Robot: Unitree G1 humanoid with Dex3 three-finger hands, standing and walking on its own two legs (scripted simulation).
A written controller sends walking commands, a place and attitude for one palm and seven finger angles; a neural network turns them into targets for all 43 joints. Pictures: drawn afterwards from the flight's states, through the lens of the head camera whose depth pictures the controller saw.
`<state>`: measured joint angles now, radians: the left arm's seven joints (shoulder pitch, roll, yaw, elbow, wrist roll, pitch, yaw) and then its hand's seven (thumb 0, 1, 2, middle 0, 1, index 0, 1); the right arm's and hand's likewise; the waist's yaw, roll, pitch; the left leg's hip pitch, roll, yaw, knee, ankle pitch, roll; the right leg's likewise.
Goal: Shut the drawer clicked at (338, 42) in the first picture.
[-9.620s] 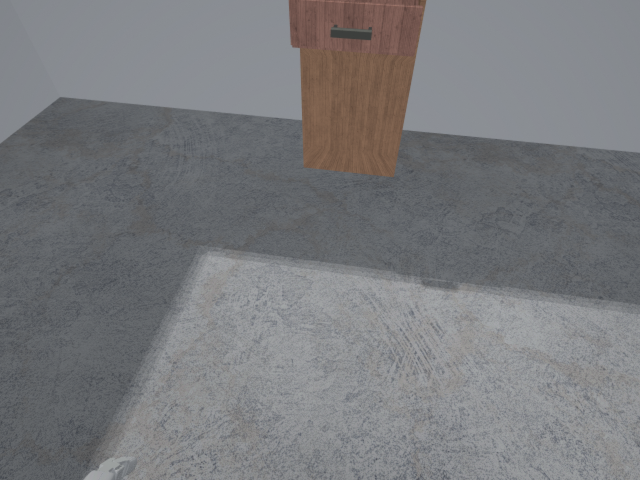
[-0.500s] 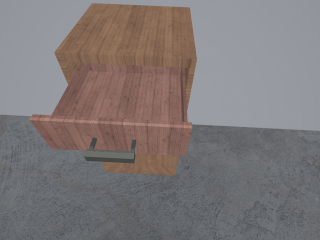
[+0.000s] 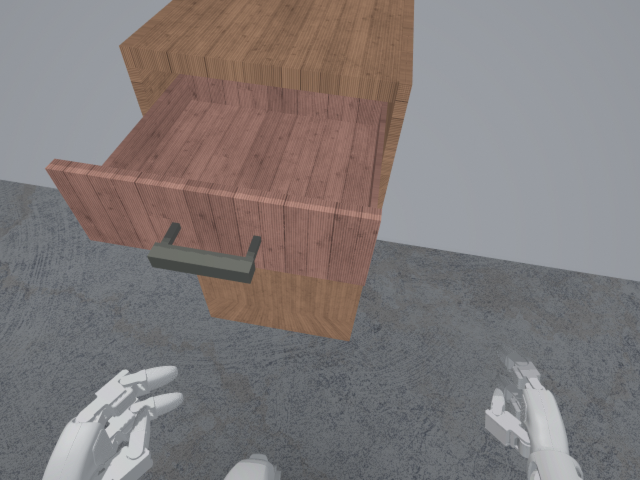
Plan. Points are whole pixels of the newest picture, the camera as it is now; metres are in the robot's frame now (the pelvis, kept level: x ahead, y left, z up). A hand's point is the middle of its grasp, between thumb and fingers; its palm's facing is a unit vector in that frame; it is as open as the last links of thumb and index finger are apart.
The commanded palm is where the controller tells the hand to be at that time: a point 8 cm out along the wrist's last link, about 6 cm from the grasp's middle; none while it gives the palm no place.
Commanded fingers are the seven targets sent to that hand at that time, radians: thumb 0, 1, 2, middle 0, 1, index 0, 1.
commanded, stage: raise the hand and make a fist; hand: left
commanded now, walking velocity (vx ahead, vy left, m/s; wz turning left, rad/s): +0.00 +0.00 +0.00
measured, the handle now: (208, 249) +0.37 +0.18 +0.07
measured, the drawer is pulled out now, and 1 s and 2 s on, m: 0.26 0.26 0.26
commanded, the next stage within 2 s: bring the fist close to the handle in 1.42 s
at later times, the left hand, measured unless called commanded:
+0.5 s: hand (121, 372) +0.20 +0.22 +0.10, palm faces +0.00 -1.00 -0.09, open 3.4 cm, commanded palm +0.15 +0.26 +0.11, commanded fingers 0.00 0.90 0.90 -1.20 -1.38 -1.20 -1.38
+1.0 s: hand (126, 363) +0.19 +0.19 +0.16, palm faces -0.10 -0.99 -0.04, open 3.3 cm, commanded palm +0.16 +0.24 +0.17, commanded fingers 0.00 0.90 0.90 -1.40 -1.60 -1.40 -1.60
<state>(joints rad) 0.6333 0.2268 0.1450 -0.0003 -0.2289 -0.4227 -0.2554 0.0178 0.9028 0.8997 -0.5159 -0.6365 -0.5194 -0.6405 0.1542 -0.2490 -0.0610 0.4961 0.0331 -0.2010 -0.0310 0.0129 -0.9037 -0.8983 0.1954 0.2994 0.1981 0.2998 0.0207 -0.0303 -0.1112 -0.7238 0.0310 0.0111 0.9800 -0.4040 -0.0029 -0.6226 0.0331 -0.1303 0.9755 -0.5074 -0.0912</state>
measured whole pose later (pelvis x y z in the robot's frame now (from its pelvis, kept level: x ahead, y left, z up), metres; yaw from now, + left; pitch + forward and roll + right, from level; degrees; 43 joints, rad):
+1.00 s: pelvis +0.02 +0.07 +0.02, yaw -3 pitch +3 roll -2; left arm 0.67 0.20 -0.07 -0.61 -0.16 -0.04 -0.09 0.02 0.90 0.90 -1.39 -1.58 -1.39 -1.59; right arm 0.24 -0.19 0.09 0.45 0.05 -0.20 0.00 0.02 -0.90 -0.90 0.20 0.30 0.20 0.30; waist 0.03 0.06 -0.10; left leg -0.51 -0.05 0.02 0.84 -0.39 0.08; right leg -0.41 -0.01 -0.04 0.80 -0.44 0.02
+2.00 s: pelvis +0.03 +0.00 +0.03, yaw -2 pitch +5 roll +0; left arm 0.55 0.22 0.17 -0.21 -0.29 -0.22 -0.29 0.02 0.90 0.90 -1.40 -1.60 -1.40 -1.60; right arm 0.24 -0.27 0.01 0.60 0.06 -0.25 -0.05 0.02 -0.90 -0.90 0.20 0.30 0.20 0.30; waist 0.00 0.05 -0.10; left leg -0.48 0.00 -0.03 0.76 -0.37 -0.02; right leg -0.39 0.05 -0.08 0.75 -0.45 -0.07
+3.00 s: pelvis +0.03 +0.04 +0.00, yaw -3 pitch +11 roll -1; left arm 0.37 0.18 -0.04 -0.14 -0.13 -0.28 -0.02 0.02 0.90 0.90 -1.40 -1.60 -1.40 -1.60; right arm 0.25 -0.24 0.03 0.46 0.02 -0.07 -0.01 0.02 -0.90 -0.90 0.20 0.30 0.20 0.30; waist -0.03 0.04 -0.12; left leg -0.74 -0.01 0.00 1.00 -0.46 0.04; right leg -0.65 0.03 -0.06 0.97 -0.52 -0.03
